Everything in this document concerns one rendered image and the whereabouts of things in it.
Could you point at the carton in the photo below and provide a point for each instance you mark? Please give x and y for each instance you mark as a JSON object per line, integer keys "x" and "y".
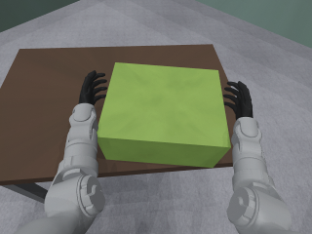
{"x": 163, "y": 115}

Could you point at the table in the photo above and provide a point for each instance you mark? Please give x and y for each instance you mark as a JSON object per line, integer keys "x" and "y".
{"x": 43, "y": 86}

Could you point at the left robot forearm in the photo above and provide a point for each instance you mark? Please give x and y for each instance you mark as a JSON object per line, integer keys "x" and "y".
{"x": 81, "y": 147}

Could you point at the left robot hand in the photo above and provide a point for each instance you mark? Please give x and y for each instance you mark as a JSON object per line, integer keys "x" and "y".
{"x": 88, "y": 91}

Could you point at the robot left upper arm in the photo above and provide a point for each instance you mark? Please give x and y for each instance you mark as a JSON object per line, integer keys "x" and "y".
{"x": 71, "y": 207}

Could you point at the right robot forearm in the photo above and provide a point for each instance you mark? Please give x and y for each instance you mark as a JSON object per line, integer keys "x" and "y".
{"x": 250, "y": 169}

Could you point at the robot right upper arm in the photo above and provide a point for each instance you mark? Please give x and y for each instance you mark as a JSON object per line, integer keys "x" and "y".
{"x": 254, "y": 212}

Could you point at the right robot hand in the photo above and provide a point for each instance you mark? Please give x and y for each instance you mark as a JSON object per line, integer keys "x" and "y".
{"x": 243, "y": 106}

